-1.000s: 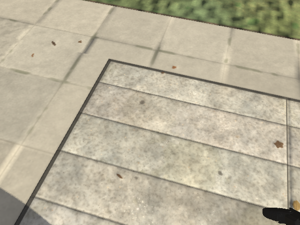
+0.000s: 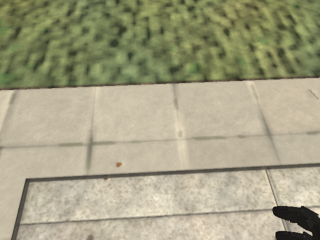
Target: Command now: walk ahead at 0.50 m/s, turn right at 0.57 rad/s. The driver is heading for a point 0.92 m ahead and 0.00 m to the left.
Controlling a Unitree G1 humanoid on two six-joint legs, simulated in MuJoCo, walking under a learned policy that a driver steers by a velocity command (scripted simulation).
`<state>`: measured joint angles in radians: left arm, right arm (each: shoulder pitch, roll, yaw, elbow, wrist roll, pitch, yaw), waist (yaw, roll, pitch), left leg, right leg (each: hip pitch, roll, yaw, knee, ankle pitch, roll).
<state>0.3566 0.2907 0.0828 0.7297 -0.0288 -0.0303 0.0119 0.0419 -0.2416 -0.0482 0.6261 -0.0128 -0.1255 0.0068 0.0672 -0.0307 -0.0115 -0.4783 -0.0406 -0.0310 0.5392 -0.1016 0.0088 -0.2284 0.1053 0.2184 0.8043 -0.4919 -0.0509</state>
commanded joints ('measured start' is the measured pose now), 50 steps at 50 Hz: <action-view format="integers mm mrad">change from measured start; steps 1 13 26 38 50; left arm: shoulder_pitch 14 -263 10 -41 90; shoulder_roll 129 7 141 130 74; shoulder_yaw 14 -21 19 15 -17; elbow -108 -155 -97 -17 26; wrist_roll -9 19 17 18 17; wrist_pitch -25 -22 -34 -58 -61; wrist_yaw -1 -34 -30 -15 -9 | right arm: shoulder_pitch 291 220 234 13 397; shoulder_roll -164 -172 -183 -75 -240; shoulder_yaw -67 -56 -30 -2 -59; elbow -13 107 111 62 119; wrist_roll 11 22 49 20 22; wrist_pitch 8 20 7 45 39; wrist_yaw -13 -5 1 10 25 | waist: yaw -156 -105 35 -32 -180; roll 225 100 -118 -28 281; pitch -207 22 -168 36 -375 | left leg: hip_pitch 721 326 -366 -168 861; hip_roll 449 255 119 149 418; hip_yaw -666 -38 -27 6 -709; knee -212 -361 760 167 -215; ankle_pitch -388 130 -356 176 -245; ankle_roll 245 183 8 -29 314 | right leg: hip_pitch -618 -432 433 59 -496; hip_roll -94 -197 -435 -287 -66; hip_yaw -36 -173 287 -128 -93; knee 520 -4 -480 -654 490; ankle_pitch -15 436 254 523 -72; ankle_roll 36 53 -232 -161 38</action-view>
